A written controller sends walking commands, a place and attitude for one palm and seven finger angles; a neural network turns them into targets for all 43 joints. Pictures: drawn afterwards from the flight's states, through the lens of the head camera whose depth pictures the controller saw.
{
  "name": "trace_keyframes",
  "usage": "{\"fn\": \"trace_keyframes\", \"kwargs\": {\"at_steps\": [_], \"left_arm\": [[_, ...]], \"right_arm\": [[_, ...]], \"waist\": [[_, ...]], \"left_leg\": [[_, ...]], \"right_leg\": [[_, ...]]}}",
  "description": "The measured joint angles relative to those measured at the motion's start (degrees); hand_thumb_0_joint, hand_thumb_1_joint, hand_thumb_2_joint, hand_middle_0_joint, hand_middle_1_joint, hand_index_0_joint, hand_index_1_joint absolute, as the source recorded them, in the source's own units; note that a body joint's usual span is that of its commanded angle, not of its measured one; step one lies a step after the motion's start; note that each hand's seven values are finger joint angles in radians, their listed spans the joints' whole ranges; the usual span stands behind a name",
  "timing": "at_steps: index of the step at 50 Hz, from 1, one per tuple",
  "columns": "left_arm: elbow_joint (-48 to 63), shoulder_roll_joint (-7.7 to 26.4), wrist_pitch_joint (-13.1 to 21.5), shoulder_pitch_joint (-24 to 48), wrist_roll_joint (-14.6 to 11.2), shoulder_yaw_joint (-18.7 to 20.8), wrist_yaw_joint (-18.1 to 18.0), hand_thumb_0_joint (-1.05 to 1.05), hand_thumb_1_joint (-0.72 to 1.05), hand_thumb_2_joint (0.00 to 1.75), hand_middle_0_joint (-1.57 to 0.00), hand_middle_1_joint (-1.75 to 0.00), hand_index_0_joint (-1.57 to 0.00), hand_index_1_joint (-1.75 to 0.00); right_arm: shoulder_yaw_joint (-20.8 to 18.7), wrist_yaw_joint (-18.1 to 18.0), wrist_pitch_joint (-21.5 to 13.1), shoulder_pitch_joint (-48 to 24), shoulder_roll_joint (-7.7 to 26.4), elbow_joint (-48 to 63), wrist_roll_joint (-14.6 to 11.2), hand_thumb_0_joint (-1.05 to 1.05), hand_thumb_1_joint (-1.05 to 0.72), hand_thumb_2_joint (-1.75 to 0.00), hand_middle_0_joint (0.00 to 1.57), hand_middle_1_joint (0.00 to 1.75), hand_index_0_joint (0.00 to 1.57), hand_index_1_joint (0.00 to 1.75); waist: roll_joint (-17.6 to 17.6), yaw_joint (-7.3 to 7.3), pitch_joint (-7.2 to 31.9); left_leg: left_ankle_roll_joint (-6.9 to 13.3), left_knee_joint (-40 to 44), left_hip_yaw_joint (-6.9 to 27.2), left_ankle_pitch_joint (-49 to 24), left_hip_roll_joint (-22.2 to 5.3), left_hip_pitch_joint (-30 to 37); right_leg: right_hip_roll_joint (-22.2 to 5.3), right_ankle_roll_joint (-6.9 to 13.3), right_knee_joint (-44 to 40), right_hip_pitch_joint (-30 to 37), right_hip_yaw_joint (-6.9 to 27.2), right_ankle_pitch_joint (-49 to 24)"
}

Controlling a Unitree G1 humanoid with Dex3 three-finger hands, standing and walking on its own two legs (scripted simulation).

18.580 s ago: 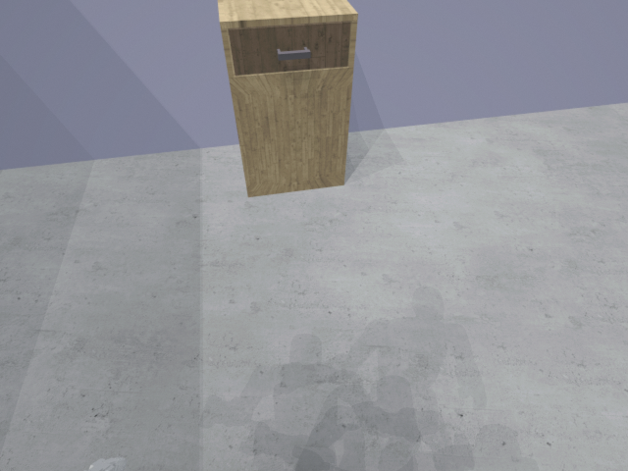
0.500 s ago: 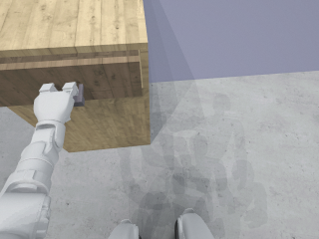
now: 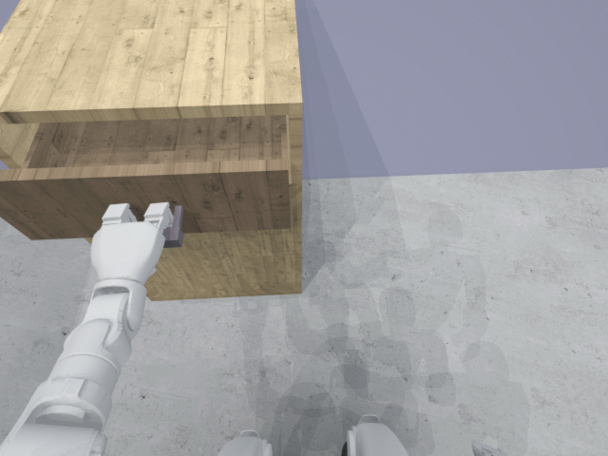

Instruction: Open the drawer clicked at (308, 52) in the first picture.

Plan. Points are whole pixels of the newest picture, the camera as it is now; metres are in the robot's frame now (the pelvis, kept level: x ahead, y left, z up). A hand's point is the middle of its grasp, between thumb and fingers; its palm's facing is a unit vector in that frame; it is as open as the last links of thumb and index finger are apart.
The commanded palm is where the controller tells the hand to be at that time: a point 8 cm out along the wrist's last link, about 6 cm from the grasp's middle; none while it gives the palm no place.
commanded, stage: pull the drawer open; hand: left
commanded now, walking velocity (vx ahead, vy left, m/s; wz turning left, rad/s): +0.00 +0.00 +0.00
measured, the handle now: (142, 226) +0.43 +0.25 -0.02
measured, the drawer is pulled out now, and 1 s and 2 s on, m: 0.10 0.21 0.30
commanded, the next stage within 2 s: none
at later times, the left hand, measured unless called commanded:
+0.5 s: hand (140, 294) +0.33 +0.24 -0.04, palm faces -0.03 -0.04 -1.00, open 5.4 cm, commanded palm +0.30 +0.24 +0.01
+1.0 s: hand (133, 338) +0.27 +0.23 -0.04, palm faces -0.04 -0.05 -1.00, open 5.5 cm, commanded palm +0.24 +0.24 +0.01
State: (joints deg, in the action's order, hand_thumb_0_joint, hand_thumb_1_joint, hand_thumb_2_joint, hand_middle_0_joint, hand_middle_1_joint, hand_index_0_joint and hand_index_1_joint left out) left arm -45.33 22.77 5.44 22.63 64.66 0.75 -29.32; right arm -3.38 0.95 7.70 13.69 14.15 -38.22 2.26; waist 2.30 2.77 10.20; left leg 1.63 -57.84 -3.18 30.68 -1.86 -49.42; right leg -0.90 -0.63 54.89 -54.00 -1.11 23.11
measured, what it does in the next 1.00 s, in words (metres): stands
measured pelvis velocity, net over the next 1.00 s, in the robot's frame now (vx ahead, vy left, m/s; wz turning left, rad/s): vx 0.00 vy -0.01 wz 0.00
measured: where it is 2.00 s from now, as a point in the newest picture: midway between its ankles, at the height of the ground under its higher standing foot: outside the picture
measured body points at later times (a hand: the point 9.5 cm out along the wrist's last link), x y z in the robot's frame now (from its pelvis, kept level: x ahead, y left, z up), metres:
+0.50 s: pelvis -0.01 -0.01 +0.00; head +0.09 -0.02 +0.44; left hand +0.33 +0.24 +0.01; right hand +0.10 -0.27 -0.13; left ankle -0.04 +0.10 -0.67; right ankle +0.02 -0.13 -0.67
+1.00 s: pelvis +0.00 -0.01 +0.00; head +0.08 -0.02 +0.45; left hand +0.27 +0.23 +0.01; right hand +0.16 -0.26 -0.11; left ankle -0.04 +0.10 -0.67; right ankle +0.02 -0.13 -0.67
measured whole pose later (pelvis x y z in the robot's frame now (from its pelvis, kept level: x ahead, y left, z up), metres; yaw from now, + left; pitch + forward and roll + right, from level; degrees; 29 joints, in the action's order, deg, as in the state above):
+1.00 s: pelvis +0.00 -0.01 +0.00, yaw +0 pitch +18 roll +0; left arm -20.8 19.4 1.7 -5.7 63.6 -0.6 -30.6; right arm -2.6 0.0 4.6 9.9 13.3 -34.6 2.0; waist 1.9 0.5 9.6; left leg 0.6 -56.5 -3.5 31.2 -2.1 -43.2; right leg -0.5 0.2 55.3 -48.9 -0.7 24.4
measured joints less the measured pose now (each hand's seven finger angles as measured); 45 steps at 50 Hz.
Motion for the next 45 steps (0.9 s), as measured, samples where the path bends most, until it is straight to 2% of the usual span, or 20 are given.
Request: {"fn": "trace_keyframes", "kwargs": {"at_steps": [18, 45], "left_arm": [[5.97, -0.74, 0.22, -7.52, -0.34, 0.48, -0.81, 0.0, 0.74, 0.84, -0.32, -1.35, -0.42, -1.35], [20.59, -2.91, -3.06, -23.55, -0.62, -1.53, -1.47, 0.0, 0.73, 0.83, -0.32, -1.35, -0.42, -1.35]], "right_arm": [[0.0, -0.96, -1.1, -0.45, 0.19, -0.19, -0.39, 0.0, -0.9, -0.89, 0.2, 0.3, 0.2, 0.3], [0.62, -1.29, -2.84, -3.21, -0.46, 2.88, -0.48, 0.01, -0.9, -0.89, 0.2, 0.3, 0.2, 0.3]], "waist": [[-0.27, -0.72, -0.37], [-0.49, -2.21, -0.57]], "left_leg": [[-0.36, 0.15, -0.46, -0.36, -0.05, 1.41], [-0.85, 0.99, -0.15, 0.29, -0.07, 5.21]], "right_leg": [[0.12, 0.43, 0.76, 0.77, 0.5, -0.05], [0.2, 0.8, 0.64, 4.32, 0.26, 1.11]]}}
